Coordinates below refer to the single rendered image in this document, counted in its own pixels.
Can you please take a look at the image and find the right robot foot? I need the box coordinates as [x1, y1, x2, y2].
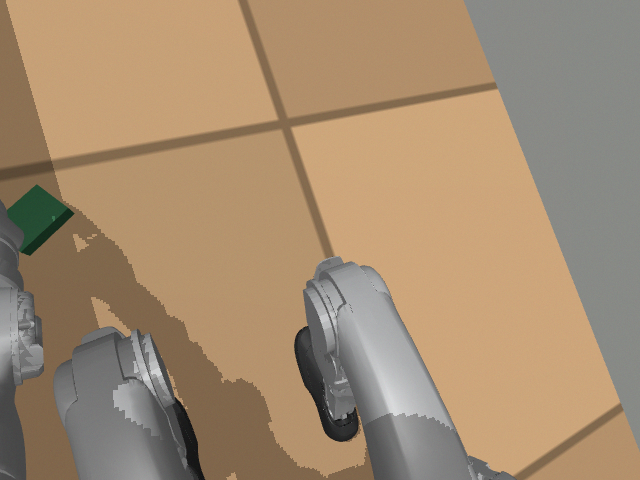
[294, 326, 358, 442]

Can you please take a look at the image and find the left robot arm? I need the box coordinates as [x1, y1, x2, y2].
[0, 200, 44, 480]

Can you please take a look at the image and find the small box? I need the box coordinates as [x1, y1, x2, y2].
[7, 184, 75, 256]

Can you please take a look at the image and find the right robot hand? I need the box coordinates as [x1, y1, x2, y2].
[468, 456, 517, 480]

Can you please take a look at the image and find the left robot foot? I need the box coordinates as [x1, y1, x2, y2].
[172, 398, 205, 480]

